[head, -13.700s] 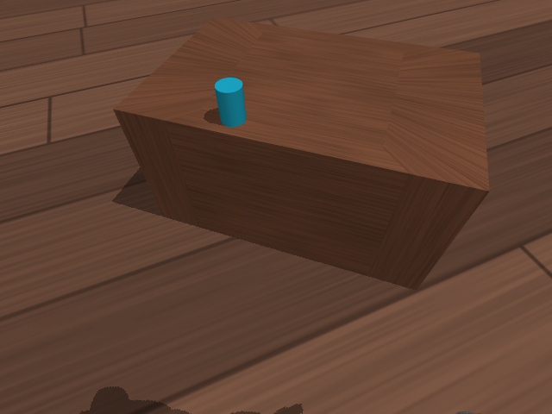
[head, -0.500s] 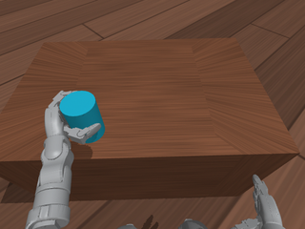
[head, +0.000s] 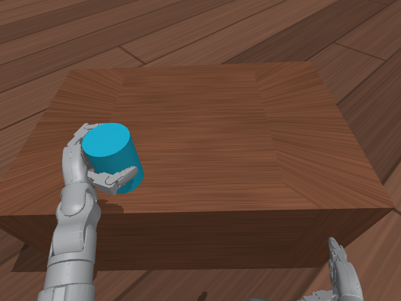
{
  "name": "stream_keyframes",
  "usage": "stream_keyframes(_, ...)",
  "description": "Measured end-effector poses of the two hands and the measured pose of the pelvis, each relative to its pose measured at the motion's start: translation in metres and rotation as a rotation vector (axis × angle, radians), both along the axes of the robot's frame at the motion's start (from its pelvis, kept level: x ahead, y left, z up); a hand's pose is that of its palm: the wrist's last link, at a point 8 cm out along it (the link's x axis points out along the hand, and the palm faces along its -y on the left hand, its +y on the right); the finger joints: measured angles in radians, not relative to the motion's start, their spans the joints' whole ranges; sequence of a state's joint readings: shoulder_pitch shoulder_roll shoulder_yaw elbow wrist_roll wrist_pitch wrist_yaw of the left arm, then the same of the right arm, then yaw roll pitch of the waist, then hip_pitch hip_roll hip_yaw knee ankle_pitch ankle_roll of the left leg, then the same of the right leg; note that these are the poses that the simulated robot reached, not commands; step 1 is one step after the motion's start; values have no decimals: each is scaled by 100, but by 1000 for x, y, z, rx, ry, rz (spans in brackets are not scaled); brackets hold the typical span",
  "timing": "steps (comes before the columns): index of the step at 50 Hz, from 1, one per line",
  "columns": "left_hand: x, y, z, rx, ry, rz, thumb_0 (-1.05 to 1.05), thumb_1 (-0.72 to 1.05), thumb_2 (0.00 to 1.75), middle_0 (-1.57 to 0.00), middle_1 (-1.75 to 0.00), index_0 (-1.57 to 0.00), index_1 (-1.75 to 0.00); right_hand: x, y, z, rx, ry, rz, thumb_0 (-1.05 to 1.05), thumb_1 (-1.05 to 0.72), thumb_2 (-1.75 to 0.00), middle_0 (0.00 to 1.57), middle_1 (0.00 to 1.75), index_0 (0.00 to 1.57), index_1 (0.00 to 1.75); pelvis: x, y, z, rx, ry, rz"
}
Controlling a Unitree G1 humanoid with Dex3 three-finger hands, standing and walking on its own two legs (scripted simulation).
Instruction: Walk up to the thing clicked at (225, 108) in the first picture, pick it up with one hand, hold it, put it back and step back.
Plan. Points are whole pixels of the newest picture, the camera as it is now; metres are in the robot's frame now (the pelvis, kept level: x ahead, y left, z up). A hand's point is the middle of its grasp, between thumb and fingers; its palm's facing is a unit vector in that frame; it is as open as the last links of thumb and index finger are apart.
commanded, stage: hold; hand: left
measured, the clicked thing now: (116, 159) +0.35 +0.18 +0.11
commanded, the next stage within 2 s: none
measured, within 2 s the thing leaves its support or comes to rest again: neither
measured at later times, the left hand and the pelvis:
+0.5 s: hand (107, 155) +0.33 +0.18 +0.14, palm faces +0.24 -0.97 +0.00, open 11.5 cm; pelvis +0.00 +0.00 +0.01, yaw +0 degrees
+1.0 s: hand (104, 153) +0.33 +0.19 +0.14, palm faces +0.25 -0.97 +0.00, open 11.5 cm; pelvis +0.01 +0.00 +0.02, yaw +1 degrees
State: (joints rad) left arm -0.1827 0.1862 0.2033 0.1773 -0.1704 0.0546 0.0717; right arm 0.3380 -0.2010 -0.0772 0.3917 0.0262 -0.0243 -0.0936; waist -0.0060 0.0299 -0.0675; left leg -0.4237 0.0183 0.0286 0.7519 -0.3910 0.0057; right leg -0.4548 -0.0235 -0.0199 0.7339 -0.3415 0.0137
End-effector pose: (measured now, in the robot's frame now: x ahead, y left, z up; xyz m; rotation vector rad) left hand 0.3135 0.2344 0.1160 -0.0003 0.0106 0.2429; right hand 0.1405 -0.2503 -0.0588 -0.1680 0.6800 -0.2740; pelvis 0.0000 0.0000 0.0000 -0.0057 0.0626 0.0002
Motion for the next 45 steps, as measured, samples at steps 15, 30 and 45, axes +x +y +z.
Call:
stream_keyframes(15, -13, -4, 16, 2, -6, 2, -1, -61, 113, -62, -107, -64, -105, 5, 7, 1, 13, -23, 13, -1, 52, -5, 6, 5, 5, 5, 0, 1, 6, -2, -31, 5)
stream_keyframes(30, -15, -8, 27, -3, 3, -10, -1, -61, 113, -62, -107, -64, -105, 10, 9, 4, 18, -35, 24, -1, 52, -5, 6, 5, 5, 5, 6, 2, 12, -5, -49, 8)
stream_keyframes(45, -13, -1, 28, 0, 15, 12, -1, -61, 113, -62, -107, -64, -105, 22, 9, 9, 17, -50, 26, -1, 51, -5, 6, 5, 5, 5, 12, 3, 15, -7, -57, 13)
